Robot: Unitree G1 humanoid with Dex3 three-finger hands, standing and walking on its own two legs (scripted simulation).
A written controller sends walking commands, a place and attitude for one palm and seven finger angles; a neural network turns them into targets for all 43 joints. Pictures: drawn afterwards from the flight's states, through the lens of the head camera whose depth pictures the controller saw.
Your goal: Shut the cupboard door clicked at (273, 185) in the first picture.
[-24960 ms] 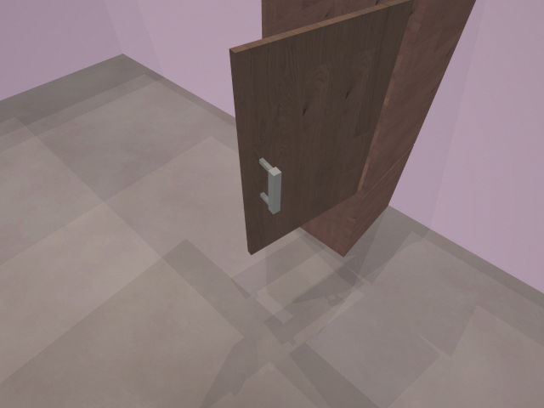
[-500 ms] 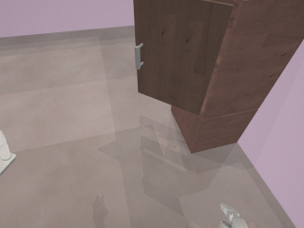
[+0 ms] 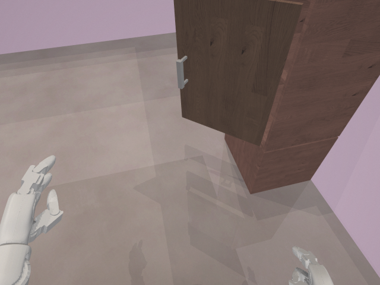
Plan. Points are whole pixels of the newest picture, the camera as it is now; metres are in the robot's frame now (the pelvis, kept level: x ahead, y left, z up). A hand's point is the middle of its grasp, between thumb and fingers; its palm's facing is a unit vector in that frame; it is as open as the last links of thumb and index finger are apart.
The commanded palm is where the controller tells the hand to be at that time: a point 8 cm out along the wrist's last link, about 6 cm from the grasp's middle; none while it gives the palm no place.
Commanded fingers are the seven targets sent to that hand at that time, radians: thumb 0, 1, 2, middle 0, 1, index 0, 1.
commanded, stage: let the arm hang, fingers relaxed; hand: left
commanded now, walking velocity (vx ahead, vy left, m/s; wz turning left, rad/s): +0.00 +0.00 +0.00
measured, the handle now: (183, 72) +0.92 +0.09 -0.05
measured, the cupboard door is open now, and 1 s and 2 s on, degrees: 46 46 46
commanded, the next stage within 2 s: look to check the result in 1.02 s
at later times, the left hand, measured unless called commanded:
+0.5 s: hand out of the picture -0.09 +0.20 -0.16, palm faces +0.04 -0.98 -0.21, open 7.2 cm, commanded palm none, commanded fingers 0.00 0.90 0.90 -0.20 -0.30 -0.20 -0.30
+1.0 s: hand out of the picture -0.06 +0.18 -0.17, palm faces +0.04 -0.99 -0.15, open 7.4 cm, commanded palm none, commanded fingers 0.00 0.90 0.90 -0.20 -0.30 -0.20 -0.30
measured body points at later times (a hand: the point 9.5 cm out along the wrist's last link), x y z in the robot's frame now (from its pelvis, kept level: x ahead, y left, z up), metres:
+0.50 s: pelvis -0.03 +0.02 +0.01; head -0.02 +0.03 +0.46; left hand -0.09 +0.26 -0.15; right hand -0.06 -0.20 -0.14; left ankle +0.01 +0.12 -0.73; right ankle -0.05 -0.09 -0.73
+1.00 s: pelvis -0.04 +0.03 +0.01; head -0.04 +0.03 +0.46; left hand -0.06 +0.23 -0.15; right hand -0.06 -0.18 -0.15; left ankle +0.01 +0.12 -0.73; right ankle -0.05 -0.09 -0.73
